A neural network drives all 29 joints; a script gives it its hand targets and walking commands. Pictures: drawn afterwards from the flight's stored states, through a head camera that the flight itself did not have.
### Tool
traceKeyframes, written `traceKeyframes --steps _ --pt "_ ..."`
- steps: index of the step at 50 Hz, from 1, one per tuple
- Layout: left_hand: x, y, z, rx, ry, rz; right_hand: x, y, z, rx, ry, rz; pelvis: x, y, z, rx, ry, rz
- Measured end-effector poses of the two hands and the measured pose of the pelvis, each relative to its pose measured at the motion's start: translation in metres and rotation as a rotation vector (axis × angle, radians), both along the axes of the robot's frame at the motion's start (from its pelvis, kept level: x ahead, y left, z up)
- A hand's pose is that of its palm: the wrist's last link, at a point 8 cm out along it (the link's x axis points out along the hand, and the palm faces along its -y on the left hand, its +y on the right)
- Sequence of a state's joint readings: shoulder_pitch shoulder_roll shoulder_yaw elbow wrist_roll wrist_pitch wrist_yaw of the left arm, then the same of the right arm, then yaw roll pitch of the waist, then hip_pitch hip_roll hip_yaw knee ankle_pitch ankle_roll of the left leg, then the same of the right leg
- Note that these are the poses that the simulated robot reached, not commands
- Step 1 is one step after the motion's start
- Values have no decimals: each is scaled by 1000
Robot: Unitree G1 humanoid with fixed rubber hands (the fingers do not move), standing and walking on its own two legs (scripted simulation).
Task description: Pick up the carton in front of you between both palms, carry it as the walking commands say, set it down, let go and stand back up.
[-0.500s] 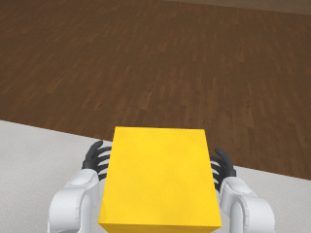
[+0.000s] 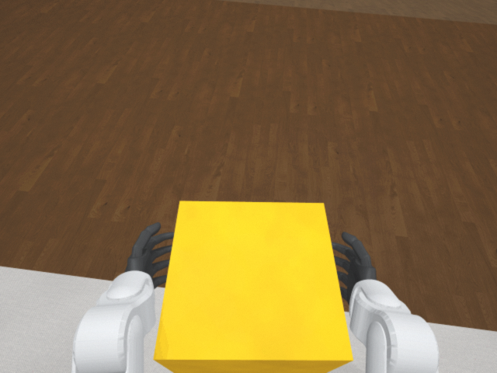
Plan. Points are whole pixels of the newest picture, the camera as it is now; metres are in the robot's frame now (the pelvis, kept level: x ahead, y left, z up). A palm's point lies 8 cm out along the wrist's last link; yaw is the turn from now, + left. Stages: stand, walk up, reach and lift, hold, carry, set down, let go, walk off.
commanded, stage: carry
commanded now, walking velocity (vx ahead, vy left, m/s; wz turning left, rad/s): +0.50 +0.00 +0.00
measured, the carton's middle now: (249, 298) +0.26 +0.00 +0.02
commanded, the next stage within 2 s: none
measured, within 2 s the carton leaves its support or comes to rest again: neither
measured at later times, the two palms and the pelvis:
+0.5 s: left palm (178, 119) +0.60 +0.16 +0.13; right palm (314, 127) +0.61 -0.14 +0.12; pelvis +0.34 +0.00 +0.00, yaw +2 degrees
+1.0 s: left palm (191, 45) +1.03 +0.19 +0.14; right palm (285, 50) +1.03 -0.11 +0.14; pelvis +0.66 +0.03 -0.01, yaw +2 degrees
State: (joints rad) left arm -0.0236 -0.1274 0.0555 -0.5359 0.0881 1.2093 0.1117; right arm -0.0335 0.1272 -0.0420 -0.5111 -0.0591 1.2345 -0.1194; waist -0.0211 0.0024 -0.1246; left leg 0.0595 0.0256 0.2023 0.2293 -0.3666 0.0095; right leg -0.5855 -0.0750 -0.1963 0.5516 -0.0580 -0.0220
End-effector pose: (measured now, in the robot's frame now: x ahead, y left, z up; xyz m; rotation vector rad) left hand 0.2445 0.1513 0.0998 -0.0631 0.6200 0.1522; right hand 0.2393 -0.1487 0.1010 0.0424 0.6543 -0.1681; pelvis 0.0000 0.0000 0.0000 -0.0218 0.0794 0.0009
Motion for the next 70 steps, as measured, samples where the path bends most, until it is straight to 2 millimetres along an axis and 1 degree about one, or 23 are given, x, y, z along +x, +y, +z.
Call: traceKeyframes --steps 4,6,8,10,13,16,19,23,26,29,31,33,39,42,45,48,51,54,57,60,63,67,70 --pt "59 -9 -20 23 16 32 68 -8 -27 22 15 33 66 -15 -21 -8 -23 29" --pt "84 -11 -27 27 58 48 98 -10 -36 26 58 50 89 -21 -19 -10 -19 43" --pt "103 -11 -29 18 95 69 123 -11 -36 18 94 69 110 -26 -11 2 -13 57" --pt "122 -11 -25 13 107 87 147 -10 -31 14 105 87 132 -29 -2 12 -6 64" --pt "156 -10 -12 14 86 101 185 -9 -19 16 84 101 168 -31 8 30 1 62" --pt "197 -9 2 18 43 97 223 -9 -6 19 41 96 208 -29 14 42 4 53" --pt "243 -8 15 19 -7 77 264 -8 5 20 -9 77 249 -23 13 44 -1 46" --pt "316 0 27 3 -79 53 328 0 18 23 -81 42 307 -9 5 32 -14 36" --pt "379 12 30 -21 -129 47 389 12 25 12 -131 30 353 4 -9 20 -25 22" --pt "450 24 25 -9 -153 5 453 24 27 -19 -154 26 396 18 -26 28 -38 10" --pt "492 28 22 -5 -112 -32 488 27 25 -36 -113 11 416 25 -25 25 -30 10" --pt "528 29 23 -15 -67 -44 519 29 25 -39 -67 -3 434 31 -19 18 -21 9" --pt "625 34 35 -62 -43 -15 616 34 39 0 -45 -34 498 41 -1 2 12 13" --pt "670 38 41 -64 -55 6 666 37 45 17 -57 -31 536 41 3 1 26 18" --pt "712 40 44 -65 -66 27 713 39 47 32 -68 -24 580 38 3 3 34 26" --pt "756 38 43 -64 -77 46 760 38 43 45 -79 -16 629 32 -2 5 36 35" --pt "798 36 37 -51 -81 68 810 36 33 66 -83 12 681 24 -10 -5 25 46" --pt "831 41 29 -32 -46 103 854 41 22 71 -46 52 719 18 -4 -10 23 39" --pt "856 50 26 -39 -14 150 890 52 21 86 -15 71 752 15 9 1 29 35" --pt "886 61 35 -53 -35 183 926 63 30 103 -35 81 787 17 21 14 32 37" --pt "924 70 54 -54 -88 187 964 72 46 105 -89 88 826 23 28 24 33 36" --pt "988 78 77 -50 -138 145 1017 79 67 77 -143 73 888 40 28 32 29 28" --pt "1044 76 84 -37 -146 70 1055 77 78 35 -155 25 937 57 22 53 4 15"
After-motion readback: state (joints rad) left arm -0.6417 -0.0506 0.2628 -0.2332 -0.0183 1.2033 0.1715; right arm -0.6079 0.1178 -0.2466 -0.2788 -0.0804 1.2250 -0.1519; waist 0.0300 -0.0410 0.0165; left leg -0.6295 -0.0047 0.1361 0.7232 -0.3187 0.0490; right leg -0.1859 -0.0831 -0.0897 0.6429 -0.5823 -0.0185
